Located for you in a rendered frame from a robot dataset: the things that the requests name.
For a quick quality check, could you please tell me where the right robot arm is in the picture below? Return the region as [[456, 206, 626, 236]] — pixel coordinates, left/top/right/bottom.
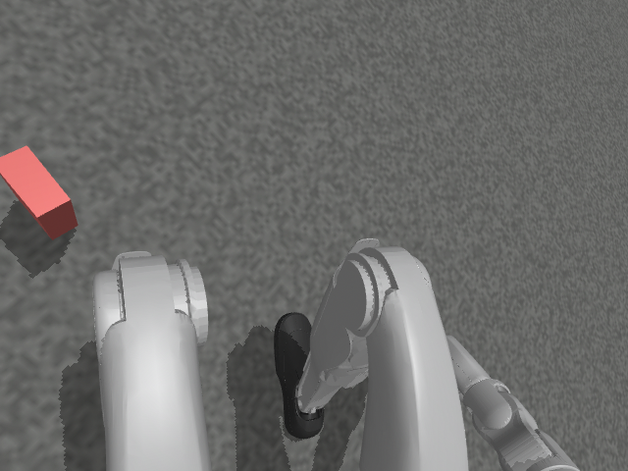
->
[[462, 379, 580, 471]]

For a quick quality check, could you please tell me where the carton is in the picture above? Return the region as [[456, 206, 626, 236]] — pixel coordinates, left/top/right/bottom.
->
[[0, 146, 78, 240]]

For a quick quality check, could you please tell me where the right robot foot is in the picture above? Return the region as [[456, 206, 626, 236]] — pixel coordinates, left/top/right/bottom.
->
[[274, 313, 324, 439]]

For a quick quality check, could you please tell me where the right robot hand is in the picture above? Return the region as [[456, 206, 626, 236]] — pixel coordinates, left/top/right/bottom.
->
[[446, 335, 491, 402]]

